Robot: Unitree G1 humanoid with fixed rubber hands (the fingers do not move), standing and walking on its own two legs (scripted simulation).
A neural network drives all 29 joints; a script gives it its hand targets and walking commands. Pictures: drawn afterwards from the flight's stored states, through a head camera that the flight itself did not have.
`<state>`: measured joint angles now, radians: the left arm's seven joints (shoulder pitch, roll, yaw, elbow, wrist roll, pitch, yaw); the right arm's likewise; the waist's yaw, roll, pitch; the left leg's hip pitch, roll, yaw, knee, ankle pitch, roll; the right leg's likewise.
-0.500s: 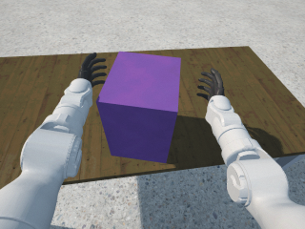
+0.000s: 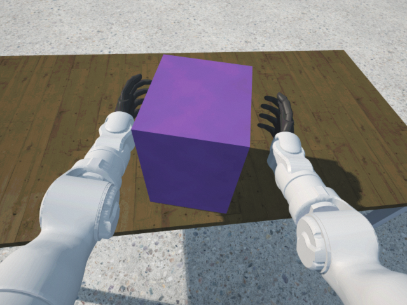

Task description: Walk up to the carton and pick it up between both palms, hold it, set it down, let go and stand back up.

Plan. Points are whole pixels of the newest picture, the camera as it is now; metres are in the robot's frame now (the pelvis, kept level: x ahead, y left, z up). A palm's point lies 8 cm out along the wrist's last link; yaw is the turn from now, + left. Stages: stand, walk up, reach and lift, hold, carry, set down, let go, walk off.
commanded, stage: reach and lift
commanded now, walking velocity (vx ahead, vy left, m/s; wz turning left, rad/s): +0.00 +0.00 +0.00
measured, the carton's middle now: (197, 139) +0.45 +0.00 +0.04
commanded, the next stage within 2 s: none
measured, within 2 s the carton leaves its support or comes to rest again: neither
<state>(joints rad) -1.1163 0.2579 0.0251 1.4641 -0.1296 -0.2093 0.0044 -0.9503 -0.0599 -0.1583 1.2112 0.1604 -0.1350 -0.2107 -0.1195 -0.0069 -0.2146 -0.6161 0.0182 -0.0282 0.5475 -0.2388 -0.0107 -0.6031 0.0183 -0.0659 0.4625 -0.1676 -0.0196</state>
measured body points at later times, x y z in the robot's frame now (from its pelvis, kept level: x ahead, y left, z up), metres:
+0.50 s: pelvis +0.02 +0.02 +0.02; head +0.05 +0.04 +0.47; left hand +0.47 +0.13 +0.12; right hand +0.41 -0.14 +0.09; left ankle +0.00 +0.12 -0.73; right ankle +0.02 -0.11 -0.73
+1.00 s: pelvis +0.02 +0.01 +0.02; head +0.05 +0.03 +0.47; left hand +0.46 +0.13 +0.11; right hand +0.41 -0.14 +0.09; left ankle +0.00 +0.12 -0.73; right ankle +0.02 -0.11 -0.73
